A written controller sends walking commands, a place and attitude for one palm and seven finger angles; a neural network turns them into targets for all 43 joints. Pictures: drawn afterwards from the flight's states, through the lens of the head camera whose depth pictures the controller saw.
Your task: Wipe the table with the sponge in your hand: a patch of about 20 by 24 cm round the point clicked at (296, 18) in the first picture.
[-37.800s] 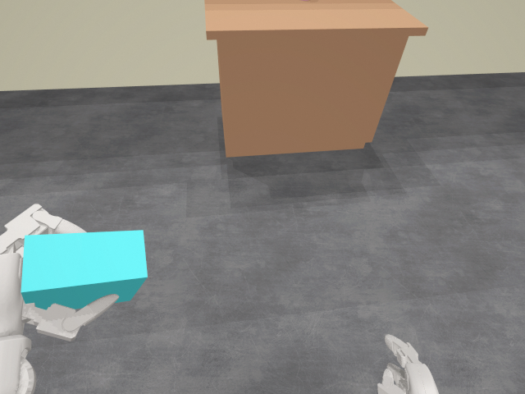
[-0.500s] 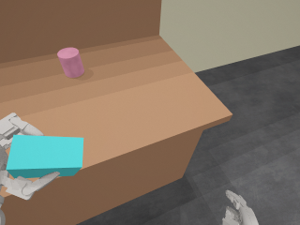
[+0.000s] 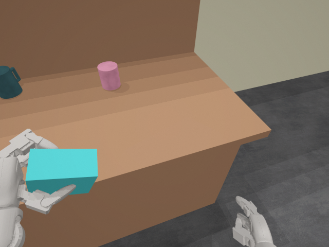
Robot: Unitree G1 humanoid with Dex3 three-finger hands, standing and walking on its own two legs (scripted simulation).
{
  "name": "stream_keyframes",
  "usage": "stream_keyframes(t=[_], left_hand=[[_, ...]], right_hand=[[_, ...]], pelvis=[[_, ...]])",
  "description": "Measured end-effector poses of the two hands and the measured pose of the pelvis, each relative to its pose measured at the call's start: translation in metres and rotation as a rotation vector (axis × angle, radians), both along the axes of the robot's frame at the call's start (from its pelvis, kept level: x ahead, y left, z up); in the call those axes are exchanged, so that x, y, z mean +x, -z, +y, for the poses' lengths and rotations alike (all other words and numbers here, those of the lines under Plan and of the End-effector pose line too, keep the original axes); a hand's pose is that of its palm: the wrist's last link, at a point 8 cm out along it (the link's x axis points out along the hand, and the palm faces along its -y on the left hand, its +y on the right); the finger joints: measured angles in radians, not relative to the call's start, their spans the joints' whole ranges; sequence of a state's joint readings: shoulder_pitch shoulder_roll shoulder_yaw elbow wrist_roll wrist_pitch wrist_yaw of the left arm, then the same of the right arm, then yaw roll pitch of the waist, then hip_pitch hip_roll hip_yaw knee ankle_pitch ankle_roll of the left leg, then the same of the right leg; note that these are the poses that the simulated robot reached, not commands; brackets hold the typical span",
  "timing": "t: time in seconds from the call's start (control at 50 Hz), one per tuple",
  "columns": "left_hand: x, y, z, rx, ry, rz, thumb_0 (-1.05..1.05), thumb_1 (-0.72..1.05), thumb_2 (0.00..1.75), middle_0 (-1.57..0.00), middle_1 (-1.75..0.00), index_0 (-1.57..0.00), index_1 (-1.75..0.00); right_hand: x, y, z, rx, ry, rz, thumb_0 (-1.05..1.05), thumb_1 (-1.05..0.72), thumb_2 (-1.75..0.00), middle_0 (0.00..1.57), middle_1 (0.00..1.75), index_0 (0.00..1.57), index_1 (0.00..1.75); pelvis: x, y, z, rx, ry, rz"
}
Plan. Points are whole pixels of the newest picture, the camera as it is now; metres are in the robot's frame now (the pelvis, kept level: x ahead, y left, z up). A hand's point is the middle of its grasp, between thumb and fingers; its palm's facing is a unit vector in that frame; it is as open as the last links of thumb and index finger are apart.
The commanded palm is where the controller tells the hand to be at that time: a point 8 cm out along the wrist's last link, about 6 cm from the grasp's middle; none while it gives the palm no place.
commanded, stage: come to a stop and stand still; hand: left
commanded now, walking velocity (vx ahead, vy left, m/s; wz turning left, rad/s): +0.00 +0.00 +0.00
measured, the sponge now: (72, 173) +0.22 +0.21 +0.12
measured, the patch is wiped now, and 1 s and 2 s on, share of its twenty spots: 0.00 0.00 0.00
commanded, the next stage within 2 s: look again from close up in 1.20 s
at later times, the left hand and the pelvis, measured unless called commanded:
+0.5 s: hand (44, 152) +0.24 +0.27 +0.15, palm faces +0.35 -0.85 -0.39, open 9.9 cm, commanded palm +0.19 +0.31 +0.17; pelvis +0.02 +0.03 +0.00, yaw -1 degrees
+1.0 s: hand (56, 150) +0.26 +0.25 +0.15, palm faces +0.35 -0.86 -0.37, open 9.9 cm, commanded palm +0.20 +0.29 +0.17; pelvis +0.04 +0.01 +0.00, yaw -1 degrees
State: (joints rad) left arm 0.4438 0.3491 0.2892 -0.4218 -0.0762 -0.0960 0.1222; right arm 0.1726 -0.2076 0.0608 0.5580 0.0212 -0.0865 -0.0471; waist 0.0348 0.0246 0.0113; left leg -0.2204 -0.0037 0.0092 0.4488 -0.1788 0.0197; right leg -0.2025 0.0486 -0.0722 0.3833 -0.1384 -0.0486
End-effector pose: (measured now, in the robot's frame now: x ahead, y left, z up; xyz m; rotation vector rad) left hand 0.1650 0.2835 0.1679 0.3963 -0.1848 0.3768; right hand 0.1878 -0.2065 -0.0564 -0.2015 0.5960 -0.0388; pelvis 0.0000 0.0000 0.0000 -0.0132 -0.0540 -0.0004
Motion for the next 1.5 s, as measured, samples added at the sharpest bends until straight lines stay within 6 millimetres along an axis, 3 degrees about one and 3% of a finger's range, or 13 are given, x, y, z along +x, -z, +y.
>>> stream_keyframes(t=[0.18, 0.3, 0.42, 0.56, 0.8, 1.1, 1.3, 1.34, 1.42, 1.46, 1.5], left_hand=[[0.011, 0.004, 0.022, 0.007, 0.014, 0.006, -0.01, -0.51, 1.06, -0.76, -1.36, -0.77, -1.37], [0.021, 0.004, 0.026, 0.03, 0.037, 0.009, -0.01, -0.51, 1.06, -0.76, -1.36, -0.77, -1.37], [0.034, 0.0, 0.029, 0.046, 0.044, 0.005, -0.01, -0.51, 1.06, -0.76, -1.36, -0.77, -1.37], [0.046, -0.002, 0.025, 0.051, 0.056, 0.016, -0.01, -0.51, 1.06, -0.76, -1.37, -0.77, -1.37], [0.048, 0.0, 0.017, 0.029, 0.032, 0.048, -0.01, -0.51, 1.06, -0.76, -1.36, -0.77, -1.37], [0.054, 0.003, 0.004, 0.014, 0.032, 0.074, -0.01, -0.51, 1.06, -0.76, -1.37, -0.77, -1.37], [0.052, 0.005, 0.006, 0.021, 0.032, 0.092, -0.01, -0.51, 1.06, -0.76, -1.37, -0.77, -1.37], [0.061, -0.012, 0.011, 0.136, 0.076, 0.04, -0.01, -0.51, 1.06, -0.76, -1.36, -0.77, -1.36], [0.078, -0.052, 0.042, 0.273, 0.005, -0.168, -0.01, -0.52, 1.06, -0.76, -1.36, -0.77, -1.36], [0.082, -0.056, 0.051, 0.252, -0.027, -0.225, -0.01, -0.51, 1.06, -0.76, -1.36, -0.77, -1.36], [0.082, -0.046, 0.048, 0.196, -0.015, -0.225, -0.01, -0.51, 1.06, -0.75, -1.37, -0.77, -1.37]], right_hand=[[-0.027, 0.008, 0.012, -0.029, 0.03, 0.074, 0.01, -0.9, -0.9, 0.2, 0.3, 0.21, 0.3], [-0.033, 0.014, 0.013, -0.04, 0.055, 0.112, 0.01, -0.91, -0.9, 0.2, 0.3, 0.2, 0.3], [-0.022, 0.016, 0.014, -0.036, 0.06, 0.12, 0.01, -0.91, -0.9, 0.2, 0.3, 0.2, 0.3], [0.004, 0.014, 0.014, -0.024, 0.052, 0.096, 0.01, -0.91, -0.9, 0.2, 0.3, 0.2, 0.3], [0.036, 0.008, 0.008, -0.018, 0.033, 0.057, 0.01, -0.91, -0.9, 0.2, 0.3, 0.2, 0.3], [0.024, 0.013, -0.007, -0.017, 0.059, 0.093, 0.01, -0.91, -0.9, 0.2, 0.3, 0.2, 0.3], [0.014, 0.016, -0.015, -0.029, 0.085, 0.119, 0.01, -0.91, -0.9, 0.2, 0.3, 0.2, 0.3], [0.012, 0.016, -0.01, -0.049, 0.063, 0.115, 0.01, -0.91, -0.9, 0.2, 0.3, 0.2, 0.3], [0.008, 0.016, -0.005, -0.073, -0.025, 0.144, 0.01, -0.91, -0.9, 0.2, 0.3, 0.2, 0.3], [0.007, 0.013, -0.007, -0.072, -0.035, 0.136, 0.01, -0.91, -0.9, 0.2, 0.3, 0.2, 0.3], [0.006, 0.011, -0.011, -0.063, -0.032, 0.113, 0.01, -0.91, -0.9, 0.2, 0.3, 0.21, 0.3]], pelvis=[[-0.001, -0.001, 0.022, 0.0, 0.018, 0.009], [0.007, -0.001, 0.03, 0.009, 0.023, 0.01], [0.017, -0.001, 0.033, 0.007, 0.025, 0.017], [0.029, -0.001, 0.032, 0.008, 0.024, 0.025], [0.039, -0.001, 0.022, 0.004, 0.018, 0.03], [0.039, -0.003, 0.011, 0.001, 0.02, 0.036], [0.039, -0.003, 0.012, -0.002, 0.021, 0.039], [0.036, -0.001, 0.01, -0.006, -0.005, 0.032], [0.034, 0.002, 0.002, -0.001, 0.001, 0.062], [0.036, 0.003, 0.002, -0.003, 0.012, 0.083], [0.041, 0.004, 0.007, -0.007, 0.017, 0.096]])
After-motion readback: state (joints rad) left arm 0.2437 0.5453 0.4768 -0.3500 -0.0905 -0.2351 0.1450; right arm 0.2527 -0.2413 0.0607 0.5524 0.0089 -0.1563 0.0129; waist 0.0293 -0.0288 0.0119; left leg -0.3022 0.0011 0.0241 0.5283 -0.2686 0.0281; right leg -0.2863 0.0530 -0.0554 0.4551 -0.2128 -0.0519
